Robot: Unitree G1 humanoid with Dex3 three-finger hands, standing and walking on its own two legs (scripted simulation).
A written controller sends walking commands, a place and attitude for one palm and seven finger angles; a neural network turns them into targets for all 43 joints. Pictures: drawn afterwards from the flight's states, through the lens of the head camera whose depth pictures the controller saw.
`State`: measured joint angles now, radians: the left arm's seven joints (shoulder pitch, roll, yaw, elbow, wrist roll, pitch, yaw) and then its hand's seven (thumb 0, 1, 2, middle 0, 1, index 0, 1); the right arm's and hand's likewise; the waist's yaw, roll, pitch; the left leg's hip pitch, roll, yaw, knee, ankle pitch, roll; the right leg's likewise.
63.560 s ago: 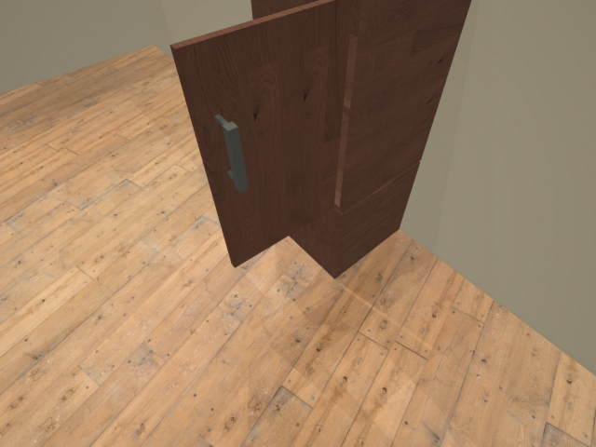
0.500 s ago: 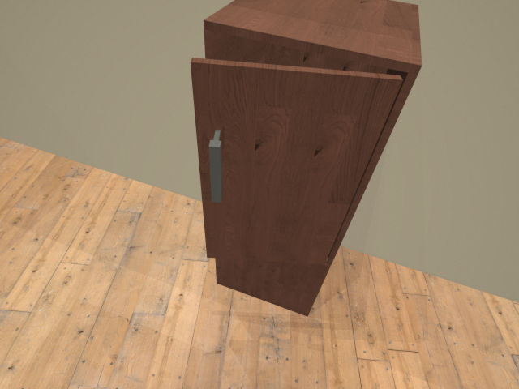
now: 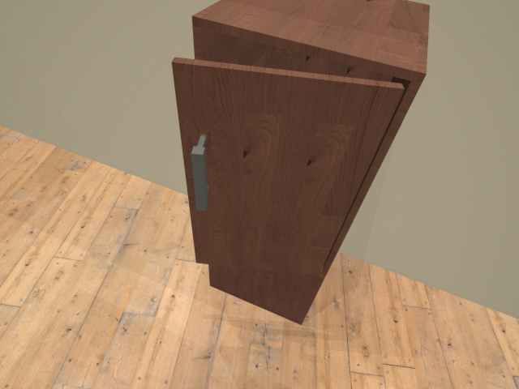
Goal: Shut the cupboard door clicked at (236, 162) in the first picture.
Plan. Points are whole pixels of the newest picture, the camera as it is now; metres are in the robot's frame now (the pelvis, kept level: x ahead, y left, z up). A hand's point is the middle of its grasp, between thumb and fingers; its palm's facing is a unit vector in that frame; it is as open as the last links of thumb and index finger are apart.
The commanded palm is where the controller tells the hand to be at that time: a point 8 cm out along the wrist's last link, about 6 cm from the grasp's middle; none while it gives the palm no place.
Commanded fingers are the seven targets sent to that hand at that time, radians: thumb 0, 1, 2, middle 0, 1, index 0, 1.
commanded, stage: shuffle to correct the standing spot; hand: left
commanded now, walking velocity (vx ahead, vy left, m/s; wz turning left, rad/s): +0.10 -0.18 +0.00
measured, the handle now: (202, 174) +0.48 +0.16 +0.05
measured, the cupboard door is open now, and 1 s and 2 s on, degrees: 18 18 18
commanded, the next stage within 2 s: come to a stop and stand still in 0.20 s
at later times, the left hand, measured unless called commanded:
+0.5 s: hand out of the picture +0.12 +0.12 -0.17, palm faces -0.01 -0.98 -0.21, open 7.3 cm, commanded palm none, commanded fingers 0.00 0.90 0.90 -0.20 -0.30 -0.20 -0.30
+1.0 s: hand out of the picture +0.06 +0.13 -0.17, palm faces +0.01 -0.97 -0.24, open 7.4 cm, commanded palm none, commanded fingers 0.00 0.90 0.90 -0.20 -0.30 -0.20 -0.30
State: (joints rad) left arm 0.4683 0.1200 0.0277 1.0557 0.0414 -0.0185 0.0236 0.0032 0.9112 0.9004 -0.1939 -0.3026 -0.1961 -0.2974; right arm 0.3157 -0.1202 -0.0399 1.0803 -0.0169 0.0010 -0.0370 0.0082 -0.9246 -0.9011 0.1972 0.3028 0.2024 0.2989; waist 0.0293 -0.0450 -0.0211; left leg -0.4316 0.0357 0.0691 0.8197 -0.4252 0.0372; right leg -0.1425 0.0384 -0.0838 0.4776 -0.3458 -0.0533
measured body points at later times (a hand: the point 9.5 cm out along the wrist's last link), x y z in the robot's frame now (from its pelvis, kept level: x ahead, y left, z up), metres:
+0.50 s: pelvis +0.05 -0.07 +0.00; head +0.06 -0.06 +0.45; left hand +0.12 +0.17 -0.15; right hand +0.02 -0.29 -0.16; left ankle +0.06 +0.07 -0.73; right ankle +0.07 -0.21 -0.73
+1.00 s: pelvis +0.03 -0.06 -0.01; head +0.02 -0.06 +0.44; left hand +0.06 +0.18 -0.15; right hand +0.11 -0.30 -0.15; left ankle +0.06 +0.05 -0.73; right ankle +0.07 -0.21 -0.73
